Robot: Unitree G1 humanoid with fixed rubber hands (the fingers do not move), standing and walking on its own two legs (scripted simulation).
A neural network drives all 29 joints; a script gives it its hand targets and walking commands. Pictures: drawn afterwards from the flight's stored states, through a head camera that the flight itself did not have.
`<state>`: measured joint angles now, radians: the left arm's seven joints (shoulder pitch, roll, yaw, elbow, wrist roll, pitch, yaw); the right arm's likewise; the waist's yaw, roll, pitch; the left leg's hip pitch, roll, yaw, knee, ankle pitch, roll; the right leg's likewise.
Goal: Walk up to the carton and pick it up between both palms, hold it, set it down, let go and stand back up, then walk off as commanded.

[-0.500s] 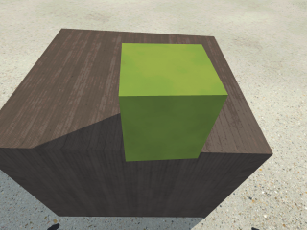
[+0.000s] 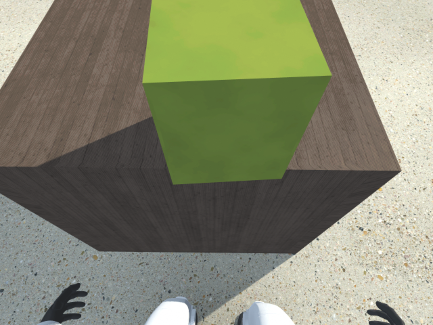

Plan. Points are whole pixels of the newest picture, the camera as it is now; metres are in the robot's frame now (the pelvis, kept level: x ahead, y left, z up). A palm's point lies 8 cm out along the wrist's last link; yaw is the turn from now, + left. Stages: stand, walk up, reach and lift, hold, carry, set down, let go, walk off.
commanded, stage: walk off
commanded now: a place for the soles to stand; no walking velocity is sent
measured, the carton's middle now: (226, 96) +0.45 +0.01 +0.13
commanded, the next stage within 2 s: stand in 1.22 s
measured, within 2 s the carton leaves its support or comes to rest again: neither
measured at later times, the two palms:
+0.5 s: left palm out of the picture -0.01 +0.34 -0.15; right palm out of the picture +0.00 -0.27 -0.10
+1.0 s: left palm out of the picture -0.14 +0.32 -0.11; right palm out of the picture -0.13 -0.32 -0.14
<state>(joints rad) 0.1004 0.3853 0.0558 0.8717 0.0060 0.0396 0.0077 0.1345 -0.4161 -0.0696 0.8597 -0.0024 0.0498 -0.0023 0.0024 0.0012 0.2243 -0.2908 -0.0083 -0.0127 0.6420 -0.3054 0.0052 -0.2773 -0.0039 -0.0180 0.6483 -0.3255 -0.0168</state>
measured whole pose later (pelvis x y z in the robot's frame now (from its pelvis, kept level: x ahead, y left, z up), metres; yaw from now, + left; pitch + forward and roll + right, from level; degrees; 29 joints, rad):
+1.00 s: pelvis -0.25 +0.00 -0.03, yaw +3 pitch -5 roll +1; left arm 0.14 0.37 0.05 0.73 0.03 0.02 0.03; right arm 0.16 -0.45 -0.09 0.79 0.00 0.05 -0.01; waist 0.00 0.04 0.23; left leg -0.33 -0.10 -0.14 0.99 -0.60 0.02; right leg -0.45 -0.02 0.02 0.89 -0.36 0.00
